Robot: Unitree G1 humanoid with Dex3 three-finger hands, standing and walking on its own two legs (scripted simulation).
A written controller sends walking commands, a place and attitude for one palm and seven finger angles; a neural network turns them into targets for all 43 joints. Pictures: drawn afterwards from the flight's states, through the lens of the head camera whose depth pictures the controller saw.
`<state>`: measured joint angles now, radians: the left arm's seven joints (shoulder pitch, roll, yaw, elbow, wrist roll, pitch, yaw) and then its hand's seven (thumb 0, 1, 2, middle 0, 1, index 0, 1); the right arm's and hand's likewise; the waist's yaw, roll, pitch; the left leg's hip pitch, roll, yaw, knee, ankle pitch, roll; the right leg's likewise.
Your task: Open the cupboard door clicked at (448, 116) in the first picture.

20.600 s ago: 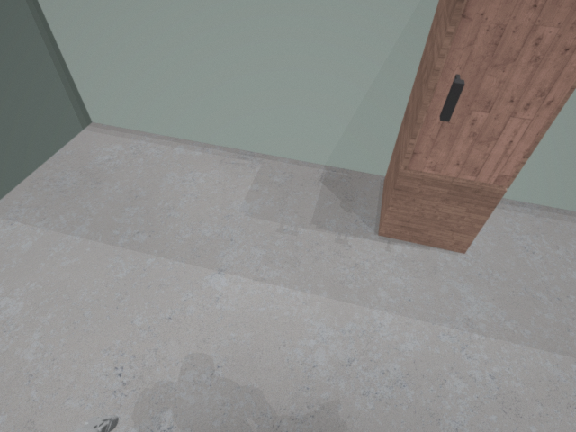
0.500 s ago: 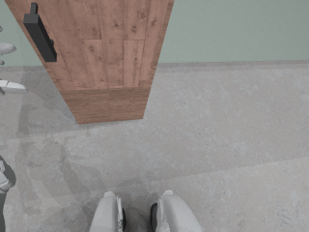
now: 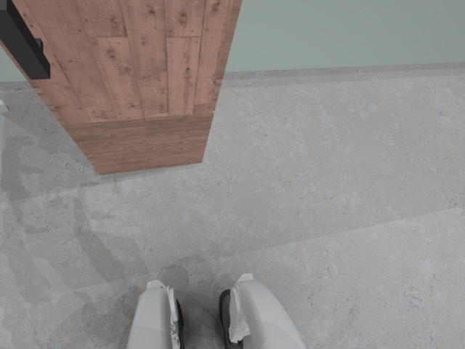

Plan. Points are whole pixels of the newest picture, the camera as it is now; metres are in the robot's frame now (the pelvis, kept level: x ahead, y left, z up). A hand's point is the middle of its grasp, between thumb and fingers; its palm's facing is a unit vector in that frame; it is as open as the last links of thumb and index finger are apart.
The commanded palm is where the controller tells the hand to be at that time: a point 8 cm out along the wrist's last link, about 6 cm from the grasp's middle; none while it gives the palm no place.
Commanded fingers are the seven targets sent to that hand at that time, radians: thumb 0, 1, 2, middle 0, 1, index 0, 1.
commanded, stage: move the hooked fingers beside the handle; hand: left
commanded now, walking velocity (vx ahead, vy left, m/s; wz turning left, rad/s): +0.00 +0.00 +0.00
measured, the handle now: (20, 28) +0.57 +0.26 +0.07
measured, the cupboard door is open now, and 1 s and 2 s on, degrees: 0 0 0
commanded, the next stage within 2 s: slide the fingers in behind the handle in 0.54 s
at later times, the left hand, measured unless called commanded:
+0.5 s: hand out of the picture +0.51 +0.33 +0.07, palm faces +0.13 -0.99 +0.00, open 14.0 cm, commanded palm +0.50 +0.35 +0.06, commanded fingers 0.00 -0.50 0.30 -0.30 -1.20 -0.30 -1.20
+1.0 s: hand out of the picture +0.51 +0.31 +0.06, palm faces +0.11 -0.99 +0.02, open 14.0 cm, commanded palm +0.50 +0.33 +0.07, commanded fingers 0.00 -0.50 0.30 -0.30 -1.20 -0.30 -1.20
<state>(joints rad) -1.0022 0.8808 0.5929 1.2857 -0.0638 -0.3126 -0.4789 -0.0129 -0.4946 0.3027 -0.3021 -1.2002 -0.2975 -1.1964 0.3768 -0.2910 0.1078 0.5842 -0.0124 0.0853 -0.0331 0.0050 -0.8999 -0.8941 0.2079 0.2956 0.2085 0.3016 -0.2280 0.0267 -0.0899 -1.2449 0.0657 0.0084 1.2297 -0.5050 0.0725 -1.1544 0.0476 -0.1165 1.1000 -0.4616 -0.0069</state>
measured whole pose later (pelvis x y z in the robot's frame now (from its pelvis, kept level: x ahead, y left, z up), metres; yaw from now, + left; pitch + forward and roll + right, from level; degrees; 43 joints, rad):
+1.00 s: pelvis +0.00 +0.00 +0.00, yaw +0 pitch +28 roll -8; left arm -0.97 0.82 0.56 1.24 -0.09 -0.34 -0.45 -0.01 -0.50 0.30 -0.30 -1.20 -0.30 -1.20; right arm 0.37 -0.28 0.10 0.60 -0.01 0.08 -0.02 0.00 -0.90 -0.89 0.21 0.30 0.21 0.30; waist -0.22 0.02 -0.10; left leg -1.22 0.06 0.00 1.23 -0.51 0.07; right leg -1.12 0.05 -0.12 1.09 -0.46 0.00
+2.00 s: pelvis +0.01 -0.02 +0.01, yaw +1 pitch +26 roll -5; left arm -0.92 0.65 0.50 1.22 -0.08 -0.41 -0.29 -0.01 -0.50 0.30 -0.30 -1.20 -0.30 -1.20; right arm 0.36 -0.27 0.07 0.62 -0.02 0.09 0.00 0.01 -0.90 -0.89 0.21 0.30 0.21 0.30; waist -0.21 0.03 -0.11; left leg -1.14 0.06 0.02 1.18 -0.50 0.05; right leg -1.07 0.05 -0.10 1.09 -0.47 -0.03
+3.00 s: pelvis +0.01 +0.00 +0.01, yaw +0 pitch +26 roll -6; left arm -0.93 0.61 0.48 1.21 -0.07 -0.43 -0.28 -0.01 0.62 0.81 -0.37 -1.34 -0.39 -1.33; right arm 0.38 -0.26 0.07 0.62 -0.03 0.09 0.00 0.01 -0.90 -0.89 0.21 0.30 0.21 0.30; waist -0.21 0.03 -0.12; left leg -1.15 0.06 0.03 1.19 -0.51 0.07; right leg -1.07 0.05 -0.09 1.08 -0.47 -0.01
